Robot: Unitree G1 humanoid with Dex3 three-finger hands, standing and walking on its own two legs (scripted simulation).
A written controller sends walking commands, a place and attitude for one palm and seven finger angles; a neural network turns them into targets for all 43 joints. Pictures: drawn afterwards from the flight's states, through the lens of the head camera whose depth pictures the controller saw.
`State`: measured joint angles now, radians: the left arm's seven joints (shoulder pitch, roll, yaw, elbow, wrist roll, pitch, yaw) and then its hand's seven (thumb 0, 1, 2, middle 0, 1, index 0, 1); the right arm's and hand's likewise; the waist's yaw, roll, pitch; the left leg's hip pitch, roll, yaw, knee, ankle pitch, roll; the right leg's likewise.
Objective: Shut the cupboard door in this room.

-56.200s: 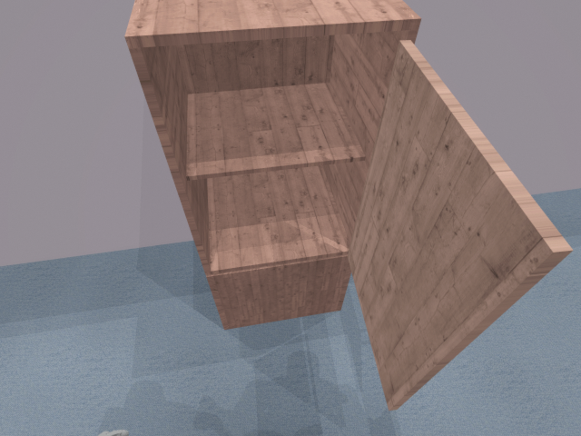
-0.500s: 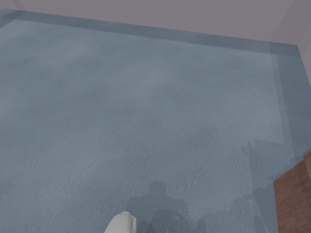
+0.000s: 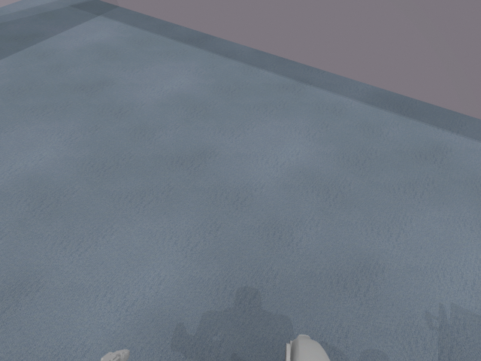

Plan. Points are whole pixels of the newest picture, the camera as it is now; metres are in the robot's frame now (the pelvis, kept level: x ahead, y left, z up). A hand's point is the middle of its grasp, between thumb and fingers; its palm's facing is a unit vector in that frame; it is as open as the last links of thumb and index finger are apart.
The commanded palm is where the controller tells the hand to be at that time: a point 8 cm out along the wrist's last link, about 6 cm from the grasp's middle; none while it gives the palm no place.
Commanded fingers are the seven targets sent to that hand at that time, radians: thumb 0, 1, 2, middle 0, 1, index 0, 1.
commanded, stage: walk to a spot facing it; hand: left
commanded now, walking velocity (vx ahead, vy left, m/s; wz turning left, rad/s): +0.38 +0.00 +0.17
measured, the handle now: out of the picture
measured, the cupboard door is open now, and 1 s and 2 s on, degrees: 5 5 5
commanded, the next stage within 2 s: turn to face it in 0.36 s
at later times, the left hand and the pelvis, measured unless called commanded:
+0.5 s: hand (174, 292) +0.27 +0.15 -0.17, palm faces +0.21 -0.95 -0.23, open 7.1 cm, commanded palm none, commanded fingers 0.00 0.90 0.90 -0.20 -0.30 -0.20 -0.30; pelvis +0.24 -0.05 +0.00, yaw +10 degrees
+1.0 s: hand (170, 261) +0.35 +0.18 -0.18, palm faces +0.08 -0.97 -0.23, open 7.4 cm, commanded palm none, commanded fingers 0.00 0.90 0.90 -0.20 -0.30 -0.20 -0.30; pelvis +0.32 -0.02 -0.02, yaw -3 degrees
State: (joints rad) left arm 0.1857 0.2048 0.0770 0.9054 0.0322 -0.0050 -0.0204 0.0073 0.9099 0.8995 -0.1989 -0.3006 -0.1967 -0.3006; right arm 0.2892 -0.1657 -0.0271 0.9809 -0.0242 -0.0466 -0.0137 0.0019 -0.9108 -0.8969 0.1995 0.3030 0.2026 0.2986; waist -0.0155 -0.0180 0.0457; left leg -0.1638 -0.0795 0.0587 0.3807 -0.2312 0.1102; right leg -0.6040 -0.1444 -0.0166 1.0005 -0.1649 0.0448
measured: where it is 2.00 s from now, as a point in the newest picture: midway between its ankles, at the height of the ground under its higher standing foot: (237, 320)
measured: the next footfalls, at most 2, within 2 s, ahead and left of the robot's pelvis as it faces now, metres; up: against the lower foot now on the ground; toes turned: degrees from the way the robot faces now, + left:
right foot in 0.24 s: +0.25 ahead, -0.15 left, +0.00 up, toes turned -3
left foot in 0.64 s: +0.40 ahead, +0.11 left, +0.00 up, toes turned +14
